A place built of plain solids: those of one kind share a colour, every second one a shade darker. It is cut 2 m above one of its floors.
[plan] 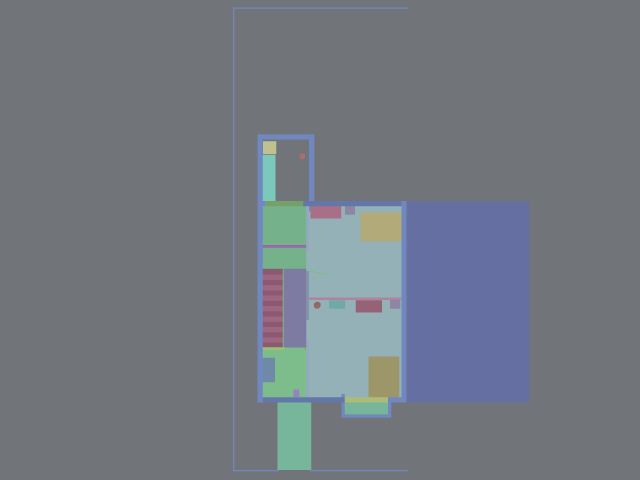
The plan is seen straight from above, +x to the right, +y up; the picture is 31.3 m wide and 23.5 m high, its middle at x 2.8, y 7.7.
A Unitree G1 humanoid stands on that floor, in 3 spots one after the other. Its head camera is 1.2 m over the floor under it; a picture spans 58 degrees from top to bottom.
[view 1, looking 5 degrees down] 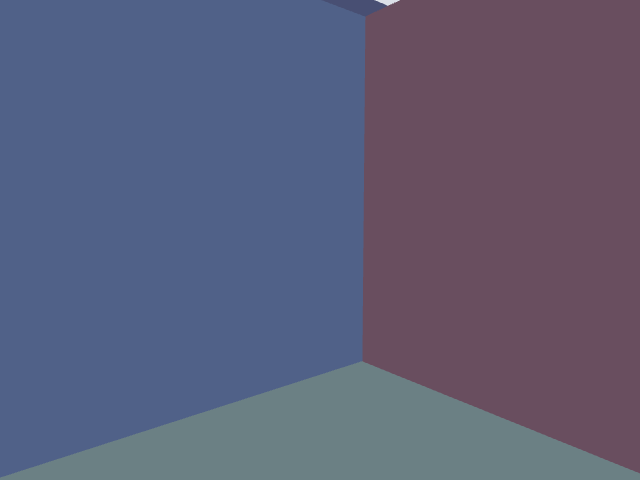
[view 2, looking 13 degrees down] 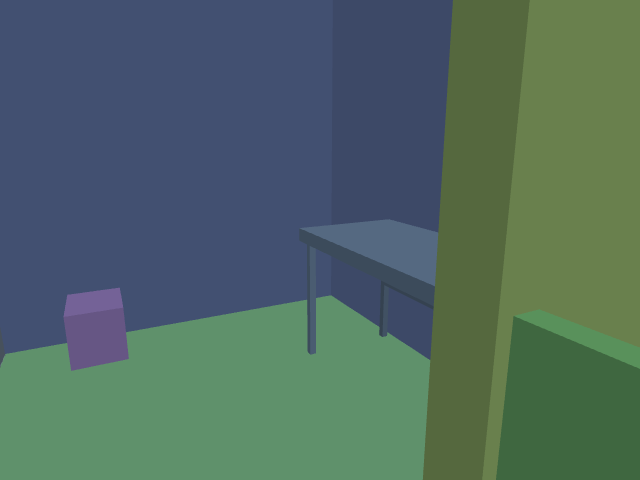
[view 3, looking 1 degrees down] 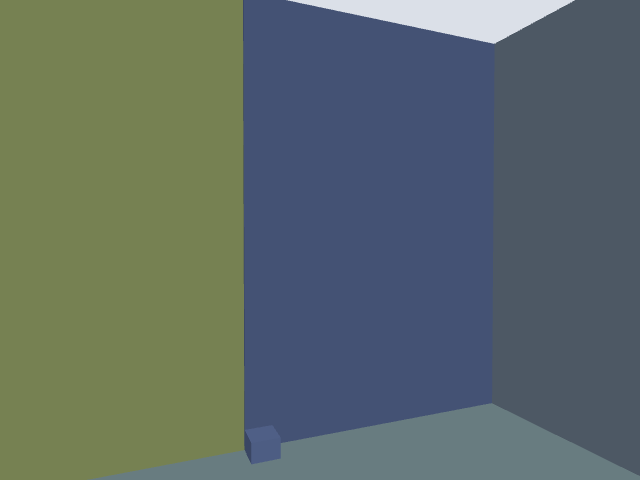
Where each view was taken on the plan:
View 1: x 4.51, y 7.14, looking -39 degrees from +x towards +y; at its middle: wall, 2.94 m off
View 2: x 1.55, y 2.85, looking -117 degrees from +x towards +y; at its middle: desk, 2.15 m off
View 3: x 4.51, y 2.35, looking -112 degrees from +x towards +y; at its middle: wall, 2.54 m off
